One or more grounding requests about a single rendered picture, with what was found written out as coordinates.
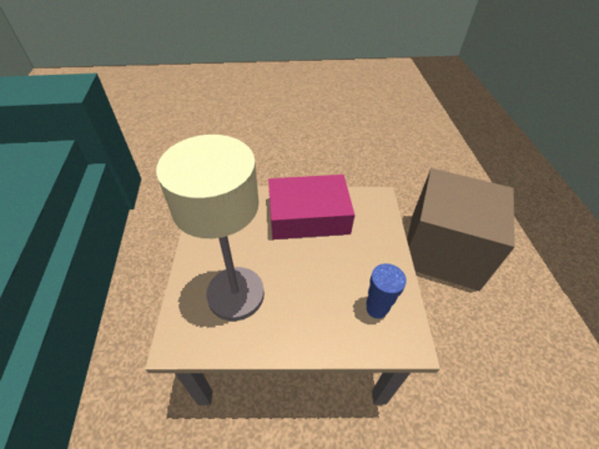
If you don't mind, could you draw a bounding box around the desk lamp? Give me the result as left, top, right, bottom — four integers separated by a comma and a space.
156, 135, 264, 321

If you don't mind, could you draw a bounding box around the coffee table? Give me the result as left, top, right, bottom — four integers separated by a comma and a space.
145, 186, 440, 405

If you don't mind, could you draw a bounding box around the sofa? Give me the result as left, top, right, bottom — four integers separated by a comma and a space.
0, 73, 141, 449

